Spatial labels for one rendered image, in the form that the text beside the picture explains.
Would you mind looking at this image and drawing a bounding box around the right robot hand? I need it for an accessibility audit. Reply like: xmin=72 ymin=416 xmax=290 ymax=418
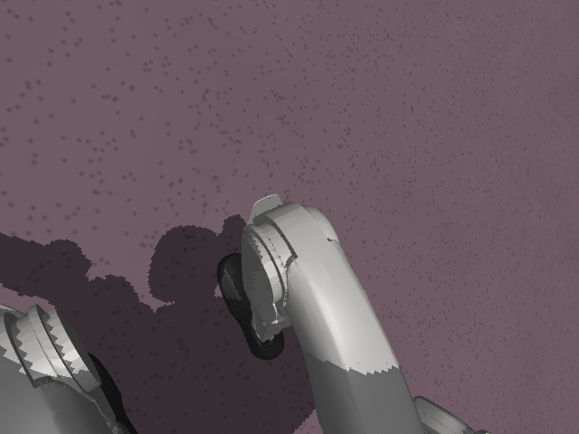
xmin=413 ymin=396 xmax=476 ymax=434

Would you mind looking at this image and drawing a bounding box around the left robot foot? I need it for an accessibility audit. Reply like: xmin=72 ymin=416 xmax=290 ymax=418
xmin=88 ymin=353 xmax=138 ymax=434

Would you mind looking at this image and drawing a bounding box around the right robot foot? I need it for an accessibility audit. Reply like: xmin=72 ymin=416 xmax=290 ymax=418
xmin=217 ymin=253 xmax=284 ymax=360

